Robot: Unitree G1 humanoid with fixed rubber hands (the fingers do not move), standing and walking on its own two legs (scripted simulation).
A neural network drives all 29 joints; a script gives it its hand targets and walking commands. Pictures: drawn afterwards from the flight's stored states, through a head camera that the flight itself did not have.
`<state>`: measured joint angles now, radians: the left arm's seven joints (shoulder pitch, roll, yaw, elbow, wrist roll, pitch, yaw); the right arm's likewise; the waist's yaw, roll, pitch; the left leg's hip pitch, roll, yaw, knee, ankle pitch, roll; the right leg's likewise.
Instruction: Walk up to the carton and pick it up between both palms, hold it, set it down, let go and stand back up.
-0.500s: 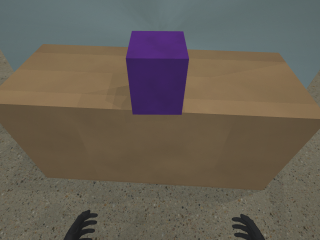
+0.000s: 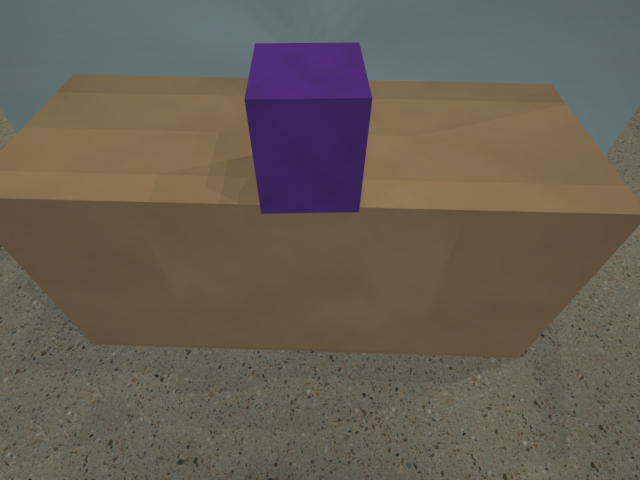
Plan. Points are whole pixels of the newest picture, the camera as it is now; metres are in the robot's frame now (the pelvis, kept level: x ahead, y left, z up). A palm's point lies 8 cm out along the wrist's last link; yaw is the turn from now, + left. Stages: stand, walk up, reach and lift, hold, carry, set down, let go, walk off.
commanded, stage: stand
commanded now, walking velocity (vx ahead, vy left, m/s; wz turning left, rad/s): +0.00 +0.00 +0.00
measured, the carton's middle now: (308, 130) +0.74 +0.04 +0.04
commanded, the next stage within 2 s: walk up in 0.64 s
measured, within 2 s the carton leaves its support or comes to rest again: neither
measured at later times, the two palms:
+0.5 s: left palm out of the picture +0.05 +0.22 -0.13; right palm out of the picture +0.08 -0.22 -0.13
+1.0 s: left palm out of the picture +0.04 +0.23 -0.14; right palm out of the picture +0.02 -0.23 -0.14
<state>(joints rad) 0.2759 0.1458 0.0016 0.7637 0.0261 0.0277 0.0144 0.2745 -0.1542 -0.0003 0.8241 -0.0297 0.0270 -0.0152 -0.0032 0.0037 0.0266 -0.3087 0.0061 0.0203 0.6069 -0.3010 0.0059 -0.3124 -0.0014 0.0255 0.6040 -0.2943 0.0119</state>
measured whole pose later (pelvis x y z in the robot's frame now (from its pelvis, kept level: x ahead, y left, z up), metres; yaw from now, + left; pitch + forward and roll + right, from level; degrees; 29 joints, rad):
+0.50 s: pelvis +0.03 +0.00 +0.01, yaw +0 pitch +1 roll +0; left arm 0.30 0.14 0.02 0.94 0.02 -0.01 0.03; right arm 0.22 -0.15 -0.04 0.99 -0.02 0.00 -0.03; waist 0.01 0.01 -0.01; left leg -0.24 0.00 0.01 0.52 -0.29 0.00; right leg -0.25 -0.01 0.02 0.52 -0.29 0.01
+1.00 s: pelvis +0.06 +0.00 +0.00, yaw -1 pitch -1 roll +0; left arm 0.40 0.17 0.03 1.03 0.05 -0.01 0.01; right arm 0.39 -0.15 -0.04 1.09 -0.03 -0.02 -0.02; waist -0.02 -0.01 -0.01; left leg -0.15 -0.01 0.00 0.55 -0.38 0.02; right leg -0.26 0.00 -0.02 0.72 -0.53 -0.02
